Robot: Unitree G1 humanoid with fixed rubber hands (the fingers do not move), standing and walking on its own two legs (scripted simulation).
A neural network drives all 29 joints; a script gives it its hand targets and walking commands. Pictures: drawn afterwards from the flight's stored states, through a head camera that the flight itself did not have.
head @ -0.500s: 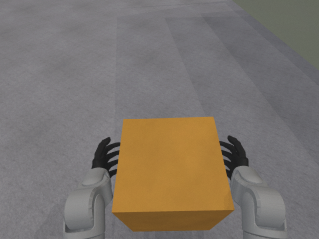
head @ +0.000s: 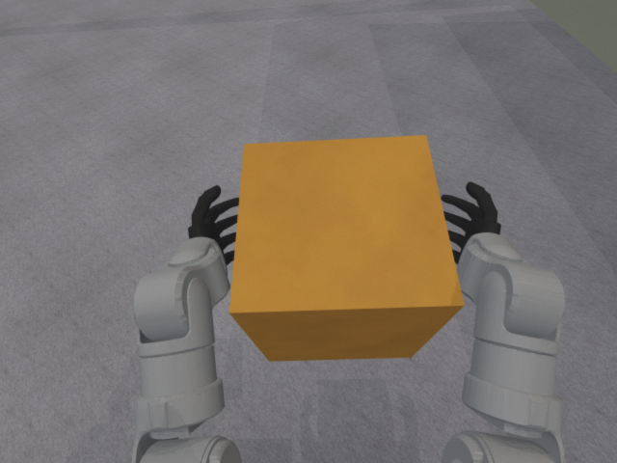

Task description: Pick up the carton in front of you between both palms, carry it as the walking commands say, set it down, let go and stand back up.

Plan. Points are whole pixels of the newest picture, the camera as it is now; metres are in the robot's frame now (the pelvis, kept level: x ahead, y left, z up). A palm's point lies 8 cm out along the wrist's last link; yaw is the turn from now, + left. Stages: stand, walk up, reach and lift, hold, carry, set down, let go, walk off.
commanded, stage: carry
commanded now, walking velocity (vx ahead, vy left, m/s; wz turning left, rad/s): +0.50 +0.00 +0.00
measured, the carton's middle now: (337, 263) +0.37 +0.02 +0.07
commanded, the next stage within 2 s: none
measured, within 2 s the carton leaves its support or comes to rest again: neither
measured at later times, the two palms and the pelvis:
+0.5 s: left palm (279, 128) +0.70 +0.14 +0.06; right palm (444, 138) +0.67 -0.16 +0.07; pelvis +0.37 +0.02 +0.01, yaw -3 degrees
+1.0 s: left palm (306, 51) +0.96 +0.11 +0.10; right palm (437, 49) +0.98 -0.19 +0.09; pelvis +0.75 -0.04 +0.02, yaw +1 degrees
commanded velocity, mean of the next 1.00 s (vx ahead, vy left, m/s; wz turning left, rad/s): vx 0.50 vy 0.00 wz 0.00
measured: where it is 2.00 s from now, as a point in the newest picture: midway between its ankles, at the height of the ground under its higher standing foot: (356, 193)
